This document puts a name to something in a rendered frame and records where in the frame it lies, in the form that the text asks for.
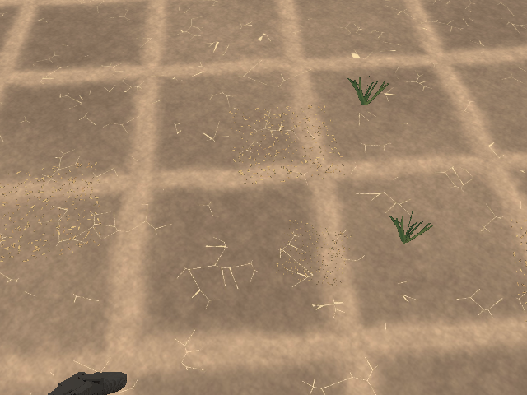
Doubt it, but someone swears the robot left hand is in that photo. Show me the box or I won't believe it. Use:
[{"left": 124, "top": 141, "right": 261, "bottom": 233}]
[{"left": 48, "top": 372, "right": 127, "bottom": 395}]

